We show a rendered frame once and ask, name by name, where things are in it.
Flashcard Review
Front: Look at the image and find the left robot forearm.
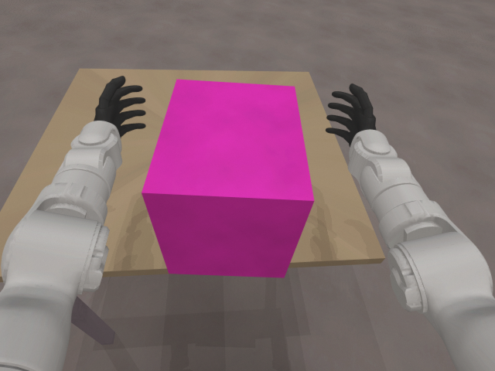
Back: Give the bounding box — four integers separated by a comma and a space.
1, 121, 122, 284

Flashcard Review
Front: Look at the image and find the carton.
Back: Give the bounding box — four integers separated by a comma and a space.
142, 79, 314, 278

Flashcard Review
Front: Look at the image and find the left robot hand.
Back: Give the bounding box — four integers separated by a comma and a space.
94, 76, 146, 137

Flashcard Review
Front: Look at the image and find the robot right upper arm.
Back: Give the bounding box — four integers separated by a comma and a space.
387, 231, 495, 371

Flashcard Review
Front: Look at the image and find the right robot hand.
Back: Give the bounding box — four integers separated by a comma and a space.
326, 83, 376, 146

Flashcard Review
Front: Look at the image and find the table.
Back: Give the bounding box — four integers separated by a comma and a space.
0, 69, 385, 345

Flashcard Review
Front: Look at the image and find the right robot forearm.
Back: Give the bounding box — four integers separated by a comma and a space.
348, 130, 493, 294

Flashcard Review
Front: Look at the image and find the robot left upper arm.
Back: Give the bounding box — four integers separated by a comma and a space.
0, 209, 110, 371

